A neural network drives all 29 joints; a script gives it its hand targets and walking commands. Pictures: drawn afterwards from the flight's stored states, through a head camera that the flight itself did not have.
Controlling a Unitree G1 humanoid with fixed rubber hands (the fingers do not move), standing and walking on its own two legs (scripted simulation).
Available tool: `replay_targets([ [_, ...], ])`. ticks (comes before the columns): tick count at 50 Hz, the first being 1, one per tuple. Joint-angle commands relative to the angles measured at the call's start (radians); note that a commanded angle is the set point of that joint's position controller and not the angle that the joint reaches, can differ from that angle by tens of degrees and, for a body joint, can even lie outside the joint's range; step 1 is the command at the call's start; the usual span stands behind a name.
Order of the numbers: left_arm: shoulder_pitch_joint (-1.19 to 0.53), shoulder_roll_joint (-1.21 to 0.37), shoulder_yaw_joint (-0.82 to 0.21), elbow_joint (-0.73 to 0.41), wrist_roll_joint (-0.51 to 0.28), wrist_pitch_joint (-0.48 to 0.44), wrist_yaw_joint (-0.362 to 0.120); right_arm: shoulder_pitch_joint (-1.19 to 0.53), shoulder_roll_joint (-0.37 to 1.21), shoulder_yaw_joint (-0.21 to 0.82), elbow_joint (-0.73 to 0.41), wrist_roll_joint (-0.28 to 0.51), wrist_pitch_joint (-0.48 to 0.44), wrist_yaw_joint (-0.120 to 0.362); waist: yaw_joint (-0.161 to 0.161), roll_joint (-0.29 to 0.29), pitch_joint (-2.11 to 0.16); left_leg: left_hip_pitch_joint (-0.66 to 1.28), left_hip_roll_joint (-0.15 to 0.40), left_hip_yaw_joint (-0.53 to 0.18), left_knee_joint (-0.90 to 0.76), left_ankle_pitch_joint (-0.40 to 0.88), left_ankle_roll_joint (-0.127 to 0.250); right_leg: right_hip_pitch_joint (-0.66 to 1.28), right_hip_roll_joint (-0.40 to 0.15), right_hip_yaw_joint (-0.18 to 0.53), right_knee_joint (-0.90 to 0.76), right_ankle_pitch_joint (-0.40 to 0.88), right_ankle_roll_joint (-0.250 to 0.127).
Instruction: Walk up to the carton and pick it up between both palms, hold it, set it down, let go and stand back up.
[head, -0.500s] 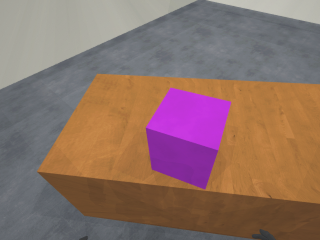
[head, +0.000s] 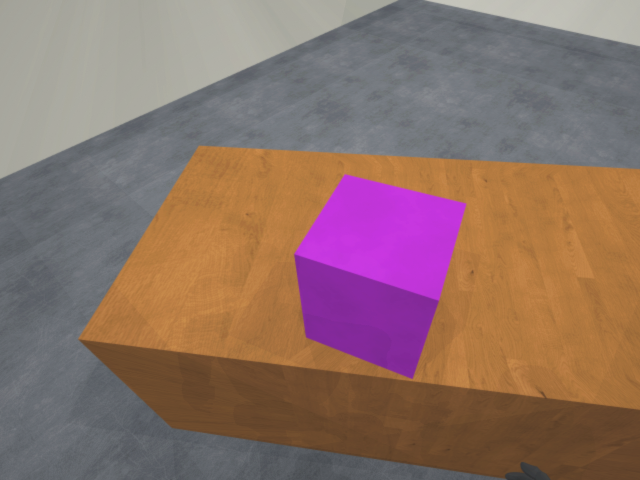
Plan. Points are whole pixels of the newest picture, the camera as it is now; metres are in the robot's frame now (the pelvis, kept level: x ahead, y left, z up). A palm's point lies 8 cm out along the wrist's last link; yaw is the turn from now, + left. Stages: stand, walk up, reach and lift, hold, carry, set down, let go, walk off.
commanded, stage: stand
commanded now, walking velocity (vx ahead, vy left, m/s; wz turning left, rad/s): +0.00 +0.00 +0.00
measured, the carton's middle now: (378, 276) +0.46 -0.07 -0.07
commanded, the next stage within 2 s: none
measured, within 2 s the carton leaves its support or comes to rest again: neither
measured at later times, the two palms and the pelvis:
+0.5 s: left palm out of the picture +0.09 +0.26 -0.10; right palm out of the picture +0.10 -0.25 -0.10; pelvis +0.00 +0.00 +0.00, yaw +1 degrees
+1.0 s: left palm out of the picture +0.06 +0.26 -0.10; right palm out of the picture +0.10 -0.25 -0.10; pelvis +0.00 +0.00 +0.00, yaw +2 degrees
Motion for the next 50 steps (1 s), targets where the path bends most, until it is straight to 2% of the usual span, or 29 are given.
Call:
replay_targets([
  [1,0.014,0.144,0.040,-0.077,0.000,-0.015,0.004,0.009,-0.132,-0.033,-0.080,0.000,-0.018,-0.004,0.000,-0.010,-0.021,-0.034,0.071,-0.063,-0.100,0.156,0.044,0.003,-0.088,0.109,-0.133,0.085,-0.030],
  [11,0.015,0.145,0.040,-0.072,-0.001,-0.015,0.005,0.013,-0.126,-0.032,-0.073,0.001,-0.016,-0.003,-0.002,0.010,-0.012,-0.034,0.068,-0.063,-0.100,0.153,0.043,0.002,-0.092,0.112,-0.134,0.090,-0.029],
  [16,0.016,0.144,0.037,-0.066,0.000,-0.014,0.006,0.006,-0.131,-0.032,-0.075,0.001,-0.016,-0.004,0.002,-0.013,-0.025,-0.031,0.071,-0.073,-0.105,0.151,0.047,0.002,-0.090,0.108,-0.136,0.080,-0.029],
  [17,0.014,0.150,0.035,-0.068,-0.003,-0.016,0.006,-0.008,-0.130,-0.034,-0.071,-0.003,-0.018,-0.005,0.000,-0.039,-0.028,-0.016,0.070,-0.072,-0.089,0.208,0.045,0.000,-0.094,0.105,-0.131,0.132,-0.032],
  [19,0.019,0.147,0.034,-0.068,-0.004,-0.017,0.006,-0.001,-0.133,-0.035,-0.063,-0.003,-0.019,-0.006,-0.001,-0.018,-0.044,-0.001,0.070,-0.069,-0.083,0.226,0.044,0.004,-0.097,0.103,-0.125,0.150,-0.036],
  [39,0.027,0.153,0.032,-0.056,-0.003,-0.016,0.007,-0.019,-0.130,-0.038,-0.036,0.000,-0.016,-0.004,-0.002,-0.003,-0.017,-0.022,0.062,-0.086,-0.103,0.170,0.043,-0.010,-0.100,0.096,-0.151,0.064,-0.034],
  [42,0.035,0.153,0.036,-0.056,0.000,-0.015,0.007,-0.007,-0.134,-0.035,-0.040,0.002,-0.015,-0.004,0.002,0.018,-0.016,-0.043,0.067,-0.086,-0.112,0.139,0.045,0.007,-0.094,0.095,-0.151,0.043,-0.028],
  [45,0.040,0.154,0.036,-0.054,-0.003,-0.015,0.009,-0.004,-0.134,-0.034,-0.039,0.002,-0.013,-0.004,0.001,-0.005,-0.001,-0.048,0.065,-0.083,-0.116,0.129,0.046,0.001,-0.096,0.095,-0.158,0.042,-0.027],
  [47,0.044,0.159,0.037,-0.052,-0.002,-0.016,0.010,-0.004,-0.133,-0.034,-0.039,0.000,-0.015,-0.004,0.003,0.015,-0.010,-0.042,0.065,-0.084,-0.112,0.132,0.046,0.002,-0.099,0.102,-0.158,0.040,-0.029],
  [50,0.041,0.151,0.037,-0.053,0.000,-0.016,0.009,0.007,-0.132,-0.033,-0.041,0.002,-0.013,-0.004,0.000,-0.002,-0.007,-0.045,0.063,-0.086,-0.111,0.132,0.046,0.005,-0.096,0.096,-0.160,0.043,-0.029],
])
